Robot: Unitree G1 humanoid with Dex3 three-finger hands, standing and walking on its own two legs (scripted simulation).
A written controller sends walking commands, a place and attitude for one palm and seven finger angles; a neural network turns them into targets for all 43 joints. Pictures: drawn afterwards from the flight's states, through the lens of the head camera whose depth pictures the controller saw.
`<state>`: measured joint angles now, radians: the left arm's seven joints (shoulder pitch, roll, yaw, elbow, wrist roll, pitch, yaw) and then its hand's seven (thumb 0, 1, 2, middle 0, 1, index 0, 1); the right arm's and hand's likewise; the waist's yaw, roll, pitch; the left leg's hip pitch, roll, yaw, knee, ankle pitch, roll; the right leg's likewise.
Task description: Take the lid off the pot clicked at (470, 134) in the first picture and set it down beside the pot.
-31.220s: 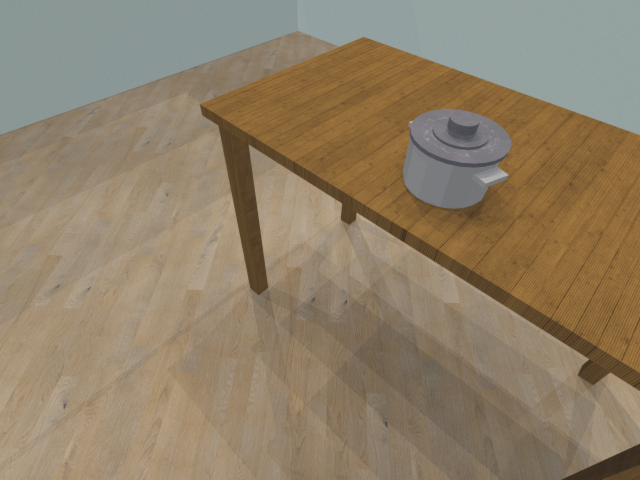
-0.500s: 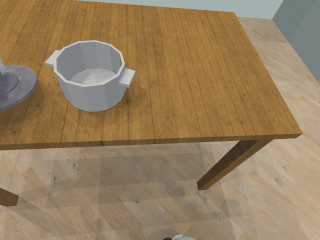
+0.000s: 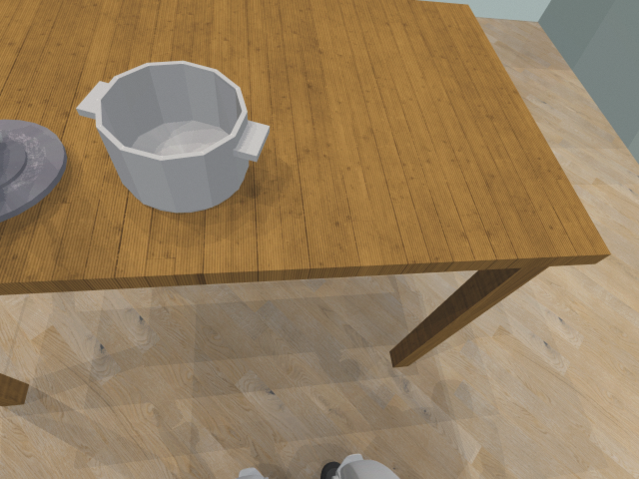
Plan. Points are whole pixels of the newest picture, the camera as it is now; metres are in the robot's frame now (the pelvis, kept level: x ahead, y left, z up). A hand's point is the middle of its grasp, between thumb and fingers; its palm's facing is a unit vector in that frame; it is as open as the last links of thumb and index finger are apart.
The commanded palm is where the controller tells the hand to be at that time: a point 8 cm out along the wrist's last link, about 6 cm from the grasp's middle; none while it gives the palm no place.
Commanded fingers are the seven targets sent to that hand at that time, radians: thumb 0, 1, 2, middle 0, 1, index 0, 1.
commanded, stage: lower the lid onto the table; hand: left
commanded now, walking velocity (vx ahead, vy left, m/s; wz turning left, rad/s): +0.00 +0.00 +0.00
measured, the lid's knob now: out of the picture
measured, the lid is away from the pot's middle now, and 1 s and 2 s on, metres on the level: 0.23 0.23 0.23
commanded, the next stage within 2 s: open the fingers wide in 0.10 s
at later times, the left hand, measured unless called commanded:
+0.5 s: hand out of the picture +0.46 +0.36 +0.10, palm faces -0.41 -0.16 -0.90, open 8.4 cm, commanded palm +0.50 +0.35 +0.15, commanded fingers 0.00 0.44 0.76 -0.62 -1.07 -0.53 -1.01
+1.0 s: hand out of the picture +0.45 +0.37 +0.10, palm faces -0.43 -0.15 -0.89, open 9.8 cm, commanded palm +0.50 +0.35 +0.15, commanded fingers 0.00 -0.02 0.67 -0.36 -0.84 -0.36 -0.84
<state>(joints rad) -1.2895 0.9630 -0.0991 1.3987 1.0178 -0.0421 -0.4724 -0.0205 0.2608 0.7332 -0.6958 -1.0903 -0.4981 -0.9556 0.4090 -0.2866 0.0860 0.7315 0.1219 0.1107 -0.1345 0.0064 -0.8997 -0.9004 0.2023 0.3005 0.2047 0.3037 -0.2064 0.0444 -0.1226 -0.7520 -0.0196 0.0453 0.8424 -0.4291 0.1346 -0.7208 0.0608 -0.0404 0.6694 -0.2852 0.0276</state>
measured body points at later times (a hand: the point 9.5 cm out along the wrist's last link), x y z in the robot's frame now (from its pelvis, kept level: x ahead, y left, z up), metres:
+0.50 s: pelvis -0.01 +0.00 +0.00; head +0.09 +0.05 +0.43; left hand +0.47 +0.37 +0.15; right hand -0.02 -0.27 -0.11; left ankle -0.02 +0.02 -0.70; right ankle +0.01 -0.15 -0.70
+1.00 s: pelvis -0.01 +0.00 +0.00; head +0.09 +0.05 +0.43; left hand +0.47 +0.37 +0.15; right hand -0.02 -0.27 -0.11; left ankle -0.02 +0.02 -0.70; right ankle +0.01 -0.15 -0.70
